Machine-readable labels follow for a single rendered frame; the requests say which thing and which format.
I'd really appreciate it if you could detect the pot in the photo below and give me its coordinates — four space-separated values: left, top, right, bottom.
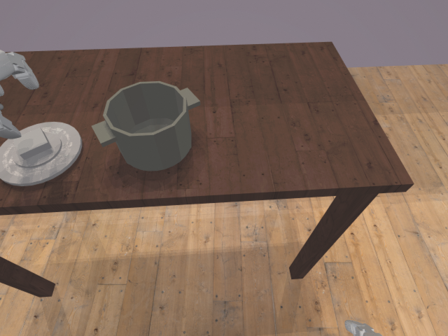
92 81 200 171

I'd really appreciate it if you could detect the lid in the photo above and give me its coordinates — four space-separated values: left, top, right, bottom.
0 122 82 186

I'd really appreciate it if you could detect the robot right hand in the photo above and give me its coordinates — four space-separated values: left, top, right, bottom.
344 320 382 336

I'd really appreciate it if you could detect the knob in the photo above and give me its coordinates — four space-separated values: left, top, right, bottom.
13 128 52 160

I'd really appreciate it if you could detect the robot left hand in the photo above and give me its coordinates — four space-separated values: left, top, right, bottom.
0 50 39 139

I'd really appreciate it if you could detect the table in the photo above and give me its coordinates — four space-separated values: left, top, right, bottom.
0 42 414 298

